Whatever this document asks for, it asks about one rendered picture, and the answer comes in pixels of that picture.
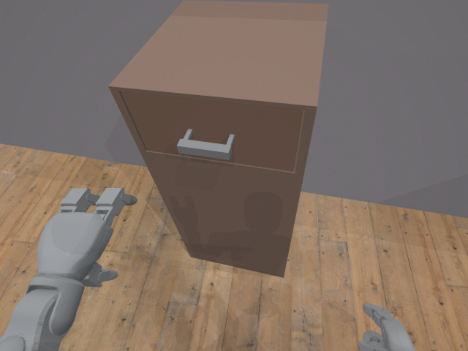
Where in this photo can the handle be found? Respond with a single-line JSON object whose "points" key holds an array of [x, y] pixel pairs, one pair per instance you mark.
{"points": [[200, 148]]}

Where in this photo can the robot left hand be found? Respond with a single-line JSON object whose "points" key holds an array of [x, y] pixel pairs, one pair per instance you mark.
{"points": [[73, 240]]}

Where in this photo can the robot right hand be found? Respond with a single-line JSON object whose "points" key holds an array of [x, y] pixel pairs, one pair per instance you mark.
{"points": [[394, 336]]}

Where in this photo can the drawer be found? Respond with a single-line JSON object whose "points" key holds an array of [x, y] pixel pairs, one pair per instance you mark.
{"points": [[264, 136]]}

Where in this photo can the left robot forearm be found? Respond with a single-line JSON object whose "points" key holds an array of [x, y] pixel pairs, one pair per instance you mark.
{"points": [[44, 315]]}

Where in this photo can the cabinet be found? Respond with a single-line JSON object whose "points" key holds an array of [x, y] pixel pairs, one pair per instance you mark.
{"points": [[256, 53]]}

